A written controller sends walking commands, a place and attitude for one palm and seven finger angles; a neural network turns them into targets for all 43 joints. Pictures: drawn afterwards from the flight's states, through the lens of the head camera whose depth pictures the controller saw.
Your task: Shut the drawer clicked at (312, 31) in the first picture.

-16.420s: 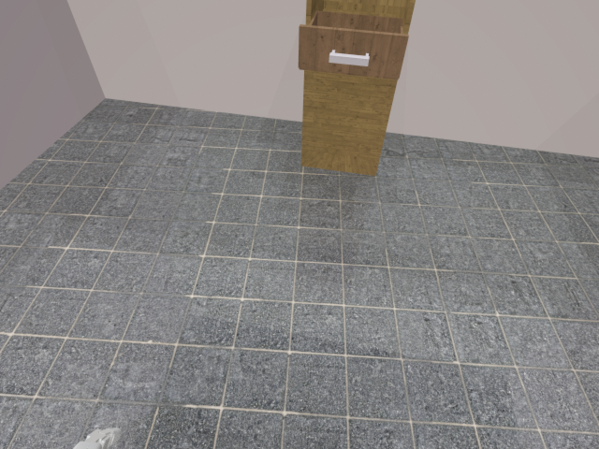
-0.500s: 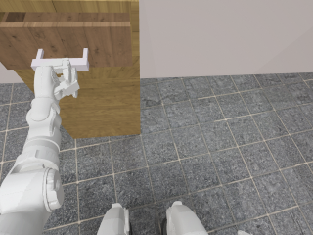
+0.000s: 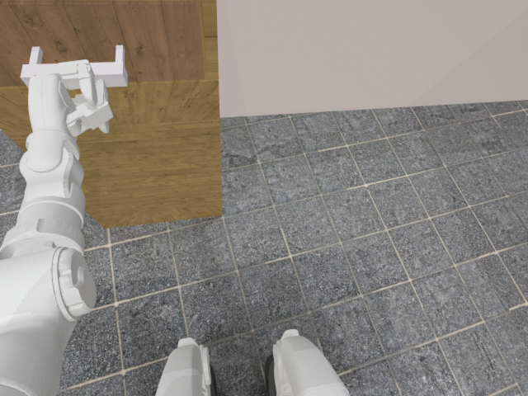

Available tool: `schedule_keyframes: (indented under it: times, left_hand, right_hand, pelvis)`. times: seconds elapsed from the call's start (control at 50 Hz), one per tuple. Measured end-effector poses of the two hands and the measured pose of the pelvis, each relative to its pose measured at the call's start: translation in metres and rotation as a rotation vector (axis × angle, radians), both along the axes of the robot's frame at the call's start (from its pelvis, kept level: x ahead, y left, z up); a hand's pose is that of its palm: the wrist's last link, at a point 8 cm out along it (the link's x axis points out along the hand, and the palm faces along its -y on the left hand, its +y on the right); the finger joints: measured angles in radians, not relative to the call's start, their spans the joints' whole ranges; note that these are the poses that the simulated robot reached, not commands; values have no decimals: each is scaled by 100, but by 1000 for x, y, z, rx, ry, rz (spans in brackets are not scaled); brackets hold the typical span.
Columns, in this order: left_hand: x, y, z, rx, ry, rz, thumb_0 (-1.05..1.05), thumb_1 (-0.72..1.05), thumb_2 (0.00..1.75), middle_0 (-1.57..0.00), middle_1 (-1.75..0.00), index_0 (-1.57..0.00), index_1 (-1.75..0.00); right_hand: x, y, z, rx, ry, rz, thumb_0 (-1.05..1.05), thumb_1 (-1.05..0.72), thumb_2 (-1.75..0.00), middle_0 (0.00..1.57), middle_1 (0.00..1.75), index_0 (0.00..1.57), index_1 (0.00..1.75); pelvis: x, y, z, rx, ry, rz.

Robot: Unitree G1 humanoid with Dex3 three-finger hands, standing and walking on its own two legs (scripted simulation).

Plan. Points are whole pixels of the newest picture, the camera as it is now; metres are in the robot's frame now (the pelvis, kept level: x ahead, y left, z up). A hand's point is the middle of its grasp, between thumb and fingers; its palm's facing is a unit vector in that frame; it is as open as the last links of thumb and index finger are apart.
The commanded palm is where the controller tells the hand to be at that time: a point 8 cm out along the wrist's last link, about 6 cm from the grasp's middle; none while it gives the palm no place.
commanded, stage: push the drawer shut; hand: left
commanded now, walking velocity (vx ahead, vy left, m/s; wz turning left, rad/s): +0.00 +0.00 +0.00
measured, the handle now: (78, 64) +0.60 +0.22 +0.07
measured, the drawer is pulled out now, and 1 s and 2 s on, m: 0.00 0.00 0.00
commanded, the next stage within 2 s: pull the fist back off the drawer in 0.22 s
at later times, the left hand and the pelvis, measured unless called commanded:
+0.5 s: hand (97, 101) +0.53 +0.19 +0.07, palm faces +0.07 -1.00 -0.06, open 3.3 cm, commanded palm +0.54 +0.21 +0.07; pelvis -0.03 +0.00 -0.02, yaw +1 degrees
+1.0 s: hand (96, 105) +0.52 +0.19 +0.07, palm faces +0.09 -0.99 -0.04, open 3.2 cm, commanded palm +0.49 +0.22 +0.07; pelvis +0.00 +0.01 +0.00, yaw -1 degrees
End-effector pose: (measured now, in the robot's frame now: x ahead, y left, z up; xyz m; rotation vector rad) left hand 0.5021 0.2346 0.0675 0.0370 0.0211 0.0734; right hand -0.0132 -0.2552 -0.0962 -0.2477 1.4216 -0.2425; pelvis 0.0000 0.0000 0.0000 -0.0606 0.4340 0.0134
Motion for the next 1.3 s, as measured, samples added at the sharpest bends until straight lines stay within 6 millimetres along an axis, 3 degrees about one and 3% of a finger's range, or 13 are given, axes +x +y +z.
schedule_keyframes:
  times: [0.24,0.48,0.64,0.76,0.92,1.04,1.2,1.3]
  left_hand:
    - [3,5,0,16,-3,7,2,61,92,-140,-160,-140,-160]
    - [4,6,3,23,11,0,4,60,93,-140,-160,-140,-160]
    - [3,6,2,20,11,-5,3,61,92,-140,-160,-140,-160]
    - [1,1,0,6,4,-5,3,68,91,-140,-160,-140,-160]
    - [-4,-1,1,-12,-2,8,3,78,89,-140,-160,-140,-160]
    - [-13,6,8,6,-20,18,2,85,89,-140,-160,-140,-160]
    - [-18,11,1,-12,-5,17,2,89,90,-140,-160,-140,-160]
    - [-45,7,26,22,-71,-24,2,90,90,-140,-160,-140,-160]
  right_hand:
    - [-5,-4,-4,-33,-4,42,0,-91,-90,20,30,20,30]
    - [-26,-4,-4,-53,-16,47,0,-91,-90,20,30,20,30]
    - [-39,2,-5,-38,4,34,0,-91,-90,20,30,20,30]
    - [-38,7,-4,-16,8,17,0,-91,-90,20,30,20,30]
    - [-15,11,2,9,-29,-5,0,-91,-90,20,30,20,30]
    - [16,11,6,31,-59,0,0,-91,-90,20,30,20,30]
    - [58,4,11,22,-94,26,0,-91,-90,20,30,20,30]
    - [88,5,23,44,-173,7,0,-91,-90,20,30,20,30]
  pelvis:
    - [-15,-1,-9,-17,19,26]
    - [-30,0,-15,-26,27,27]
    - [-33,2,-17,-27,28,20]
    - [-29,5,-13,-21,21,9]
    - [-12,7,-2,-10,2,-13]
    - [5,7,8,-1,-17,-16]
    - [21,6,14,3,-28,-8]
    - [35,7,29,7,-62,-19]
